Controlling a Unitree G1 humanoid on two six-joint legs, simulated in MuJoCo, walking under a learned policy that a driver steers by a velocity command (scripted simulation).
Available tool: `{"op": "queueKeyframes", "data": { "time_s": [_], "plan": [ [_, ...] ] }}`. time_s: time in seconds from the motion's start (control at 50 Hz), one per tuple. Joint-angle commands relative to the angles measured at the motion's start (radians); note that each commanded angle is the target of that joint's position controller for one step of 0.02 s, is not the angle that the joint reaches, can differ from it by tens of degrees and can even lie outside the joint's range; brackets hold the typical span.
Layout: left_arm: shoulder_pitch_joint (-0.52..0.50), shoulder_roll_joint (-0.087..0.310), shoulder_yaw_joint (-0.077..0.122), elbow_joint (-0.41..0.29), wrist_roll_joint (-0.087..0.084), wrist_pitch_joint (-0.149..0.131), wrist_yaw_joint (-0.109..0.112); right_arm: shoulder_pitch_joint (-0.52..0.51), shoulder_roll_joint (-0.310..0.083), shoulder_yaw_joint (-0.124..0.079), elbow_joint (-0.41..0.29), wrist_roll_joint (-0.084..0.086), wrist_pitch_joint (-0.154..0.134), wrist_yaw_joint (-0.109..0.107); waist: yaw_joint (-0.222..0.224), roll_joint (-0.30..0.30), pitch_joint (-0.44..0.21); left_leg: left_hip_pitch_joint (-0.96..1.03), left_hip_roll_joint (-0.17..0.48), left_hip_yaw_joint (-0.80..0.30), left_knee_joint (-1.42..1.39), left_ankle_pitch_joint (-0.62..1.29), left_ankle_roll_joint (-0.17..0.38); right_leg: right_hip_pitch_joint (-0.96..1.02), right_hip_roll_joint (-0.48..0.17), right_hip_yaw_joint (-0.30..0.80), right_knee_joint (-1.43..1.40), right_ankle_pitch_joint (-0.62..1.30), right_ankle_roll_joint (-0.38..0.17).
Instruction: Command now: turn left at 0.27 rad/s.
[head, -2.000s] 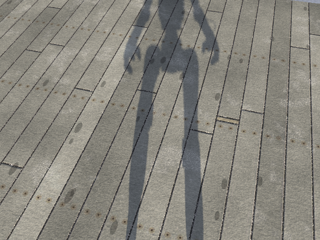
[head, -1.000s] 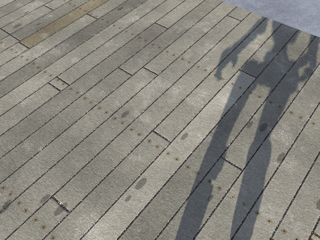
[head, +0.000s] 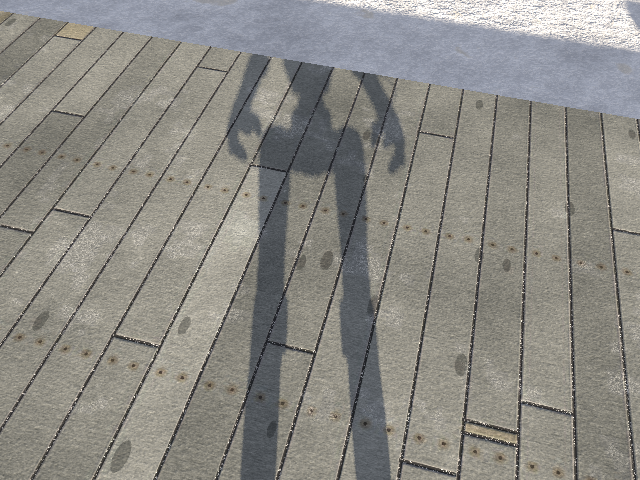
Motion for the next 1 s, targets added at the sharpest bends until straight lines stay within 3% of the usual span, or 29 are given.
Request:
{"op": "queueKeyframes", "data": {
  "time_s": [0.02, 0.1, 0.14, 0.16, 0.18, 0.2, 0.22, 0.24, 0.26, 0.34, 0.38, 0.42, 0.44, 0.46, 0.48, 0.5, 0.52, 0.54, 0.56, 0.58, 0.66, 0.7, 0.76, 0.84, 0.88, 0.94, 0.96, 0.98, 1.0],
  "plan": [
    [0.005, 0.149, 0.06, -0.063, -0.007, -0.004, 0.019, -0.071, -0.199, -0.051, -0.092, 0.011, -0.022, -0.01, 0.034, 0.207, -0.028, -0.041, 0.163, -0.254, -0.174, 0.143, 0.114, 0.028, -0.024, -0.023, 0.013, 0.013, 0.002],
    [0.034, 0.124, 0.072, -0.055, -0.016, -0.015, 0.009, -0.063, -0.191, -0.057, -0.128, 0.02, 0.004, -0.03, 0.023, 0.143, -0.07, -0.043, 0.126, -0.268, -0.095, 0.194, 0.12, 0.039, -0.036, -0.038, 0.001, 0.032, -0.013],
    [0.056, 0.148, 0.087, -0.05, -0.017, -0.017, 0.004, -0.075, -0.174, -0.057, -0.158, 0.024, 0.015, -0.032, 0.019, 0.035, -0.071, -0.112, 0.06, -0.2, 0.005, 0.154, 0.079, 0.077, -0.1, 0.02, -0.072, 0.066, -0.052],
    [0.075, 0.169, 0.095, -0.047, -0.015, -0.015, 0.003, -0.075, -0.16, -0.054, -0.17, 0.024, 0.019, -0.031, 0.021, -0.046, -0.067, -0.183, 0.009, -0.131, 0.096, 0.091, 0.044, 0.116, -0.176, 0.1, -0.128, 0.106, -0.102],
    [0.085, 0.197, 0.102, -0.047, -0.01, -0.016, 0.003, -0.06, -0.145, -0.051, -0.178, 0.022, 0.022, -0.027, 0.019, -0.148, -0.066, -0.252, -0.037, -0.049, 0.216, -0.038, 0.01, 0.15, -0.311, 0.226, -0.189, 0.211, -0.184],
    [0.065, 0.19, 0.097, -0.063, -0.004, -0.022, 0.009, -0.058, -0.159, -0.059, -0.182, 0.017, 0.025, -0.022, 0.026, -0.197, -0.076, -0.308, -0.018, -0.011, 0.426, -0.312, -0.014, 0.158, -0.441, 0.318, -0.21, 0.363, -0.276],
    [0.063, 0.179, 0.089, -0.074, -0.003, -0.029, 0.015, -0.061, -0.189, -0.074, -0.183, 0.02, 0.028, -0.017, 0.03, -0.121, -0.071, -0.344, 0.008, -0.03, 0.601, -0.37, -0.031, 0.148, -0.482, 0.326, -0.209, 0.474, -0.32],
    [0.028, 0.176, 0.087, -0.081, -0.01, -0.032, 0.019, -0.048, -0.181, -0.077, -0.175, 0.027, 0.036, -0.013, 0.007, -0.055, -0.064, -0.351, 0.034, -0.043, 0.642, -0.337, -0.038, 0.144, -0.453, 0.253, -0.194, 0.485, -0.295],
    [-0.003, 0.189, 0.091, -0.079, -0.021, -0.033, 0.02, -0.046, -0.151, -0.067, -0.173, 0.029, 0.043, -0.01, -0.003, -0.047, -0.043, -0.359, 0.058, -0.032, 0.58, -0.278, -0.045, 0.143, -0.403, 0.17, -0.193, 0.458, -0.251],
    [0.005, 0.224, 0.104, -0.067, -0.023, -0.005, 0.022, -0.095, -0.104, -0.042, -0.206, 0.033, 0.047, 0.015, 0.039, -0.119, -0.075, -0.206, 0.056, 0.08, 0.335, -0.172, -0.057, 0.139, -0.317, -0.03, -0.167, 0.511, -0.204],
    [0.024, 0.241, 0.11, -0.057, -0.035, 0.001, 0.016, -0.084, -0.129, -0.051, -0.215, 0.037, 0.05, 0.025, 0.043, -0.137, -0.102, -0.139, 0.039, 0.114, 0.211, -0.129, -0.043, 0.159, -0.337, -0.049, -0.137, 0.506, -0.193],
    [0.011, 0.242, 0.109, -0.052, -0.057, -0.002, 0.01, -0.02, -0.141, -0.064, -0.2, 0.03, 0.057, 0.026, 0.003, -0.119, -0.114, -0.017, 0.003, 0.159, 0.014, 0.023, -0.005, 0.124, -0.334, -0.089, -0.06, 0.429, -0.147],
    [0.052, 0.212, 0.102, -0.034, -0.059, -0.008, 0.004, 0.02, -0.166, -0.077, -0.19, 0.024, 0.059, 0.015, -0.007, -0.071, -0.119, 0.091, -0.017, 0.135, -0.083, 0.116, 0.027, 0.057, -0.299, -0.136, 0.029, 0.317, -0.09],
    [0.086, 0.164, 0.089, -0.033, -0.024, -0.013, -0.002, 0.056, -0.257, -0.104, -0.198, 0.025, 0.057, 0.0, -0.001, 0.134, -0.119, 0.257, 0.122, -0.09, -0.134, 0.432, 0.094, -0.149, -0.215, -0.223, 0.258, 0.037, 0.006],
    [0.027, 0.122, 0.069, -0.099, 0.017, -0.017, 0.0, 0.053, -0.362, -0.115, -0.239, -0.004, 0.044, -0.004, -0.002, 0.357, -0.123, 0.294, 0.397, -0.493, -0.154, 0.706, 0.314, -0.423, -0.062, -0.182, 0.51, -0.435, 0.085],
    [-0.054, 0.173, 0.084, -0.108, -0.006, -0.018, 0.008, 0.086, -0.309, -0.103, -0.232, -0.029, 0.019, 0.008, -0.08, 0.218, -0.193, 0.248, 0.415, -0.508, -0.19, 0.6, 0.395, -0.424, -0.06, -0.024, 0.669, -0.446, 0.086],
    [-0.059, 0.185, 0.089, -0.106, -0.029, -0.013, 0.012, 0.042, -0.28, -0.09, -0.222, -0.025, 0.002, 0.009, -0.042, 0.179, -0.135, 0.204, 0.354, -0.413, -0.197, 0.496, 0.346, -0.437, -0.079, -0.002, 0.697, -0.358, 0.071],
    [-0.035, 0.189, 0.094, -0.085, -0.027, -0.007, 0.02, -0.013, -0.253, -0.086, -0.219, -0.003, -0.003, 0.003, -0.01, 0.137, -0.099, 0.171, 0.29, -0.34, -0.195, 0.399, 0.282, -0.435, -0.096, 0.003, 0.666, -0.264, 0.067],
    [-0.029, 0.199, 0.099, -0.074, -0.017, -0.004, 0.027, -0.054, -0.226, -0.076, -0.225, 0.013, 0.0, -0.005, 0.005, 0.129, -0.084, 0.146, 0.257, -0.307, -0.192, 0.381, 0.246, -0.424, -0.103, 0.01, 0.629, -0.198, 0.071],
    [-0.016, 0.196, 0.1, -0.067, -0.013, -0.003, 0.026, -0.074, -0.219, -0.069, -0.227, 0.016, 0.005, -0.012, 0.02, 0.137, -0.09, 0.104, 0.227, -0.274, -0.193, 0.416, 0.235, -0.371, -0.088, 0.001, 0.631, -0.148, 0.079],
    [0.002, 0.15, 0.084, -0.048, -0.026, -0.007, 0.016, -0.061, -0.199, -0.06, -0.222, 0.008, 0.013, -0.03, 0.02, 0.142, -0.129, 0.138, 0.195, -0.243, -0.189, 0.396, 0.235, -0.324, -0.061, -0.011, 0.497, -0.065, 0.102],
    [-0.001, 0.133, 0.071, -0.039, -0.03, -0.01, 0.005, -0.033, -0.171, -0.05, -0.205, 0.009, 0.013, -0.034, -0.005, 0.155, -0.149, 0.143, 0.177, -0.236, -0.232, 0.075, 0.229, -0.276, -0.08, -0.03, 0.369, -0.022, 0.101],
    [-0.046, 0.137, 0.061, -0.055, -0.042, -0.028, -0.017, 0.005, -0.191, -0.048, -0.171, -0.001, 0.004, -0.023, -0.047, 0.218, -0.073, 0.093, 0.203, -0.292, -0.312, -0.215, 0.235, -0.231, -0.089, -0.065, 0.24, -0.046, 0.076],
    [-0.055, 0.148, 0.055, -0.06, -0.054, -0.061, -0.034, 0.037, -0.224, -0.055, -0.137, 0.003, -0.016, -0.011, -0.066, 0.17, 0.001, 0.093, 0.251, -0.318, -0.335, -0.295, 0.243, -0.222, -0.093, -0.081, 0.141, -0.096, 0.01],
    [-0.028, 0.139, 0.049, -0.051, -0.058, -0.074, -0.042, 0.03, -0.224, -0.054, -0.127, 0.011, -0.024, -0.006, -0.049, 0.155, 0.012, 0.078, 0.255, -0.3, -0.334, -0.298, 0.238, -0.175, -0.09, -0.095, 0.083, -0.092, -0.025],
    [0.097, 0.129, 0.049, 0.003, -0.055, -0.085, -0.046, -0.012, -0.197, -0.046, -0.124, 0.02, -0.027, 0.0, 0.026, 0.107, -0.012, -0.03, 0.199, -0.19, -0.256, -0.283, 0.194, 0.06, -0.047, -0.138, -0.065, -0.008, -0.068],
    [0.171, 0.141, 0.054, 0.026, -0.059, -0.086, -0.041, -0.029, -0.159, -0.034, -0.129, 0.011, -0.033, 0.002, 0.057, 0.082, -0.028, -0.092, 0.161, -0.133, -0.164, -0.247, 0.16, 0.158, -0.073, -0.086, -0.082, -0.028, -0.087],
    [0.276, 0.196, 0.065, 0.044, -0.058, -0.088, -0.033, -0.067, -0.09, -0.013, -0.154, -0.004, -0.044, 0.007, 0.085, -0.072, -0.053, -0.214, 0.067, -0.002, 0.11, -0.164, 0.09, 0.272, -0.228, 0.157, -0.186, -0.096, -0.143],
    [0.326, 0.316, 0.099, 0.046, -0.049, -0.093, -0.042, -0.112, -0.11, -0.021, -0.217, 0.004, -0.069, 0.005, 0.088, -0.27, -0.007, -0.493, -0.058, 0.095, 0.352, -0.255, 0.028, 0.353, -0.397, 0.573, -0.316, -0.264, -0.301]
  ]
}}
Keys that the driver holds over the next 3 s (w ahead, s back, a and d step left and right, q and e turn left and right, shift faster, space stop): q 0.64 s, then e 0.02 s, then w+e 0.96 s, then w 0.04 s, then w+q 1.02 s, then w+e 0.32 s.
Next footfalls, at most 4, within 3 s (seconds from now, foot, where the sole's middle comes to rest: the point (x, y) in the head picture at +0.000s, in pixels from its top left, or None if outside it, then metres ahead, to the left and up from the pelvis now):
0.46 left None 0.01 0.15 -0.77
0.96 right None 0.11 -0.05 -0.77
1.40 left None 0.37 0.25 -0.77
1.88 right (338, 418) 0.64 -0.04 -0.77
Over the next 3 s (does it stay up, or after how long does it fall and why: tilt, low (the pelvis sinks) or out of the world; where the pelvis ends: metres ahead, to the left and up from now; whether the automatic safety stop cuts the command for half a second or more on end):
stays up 1.11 0.20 -0.01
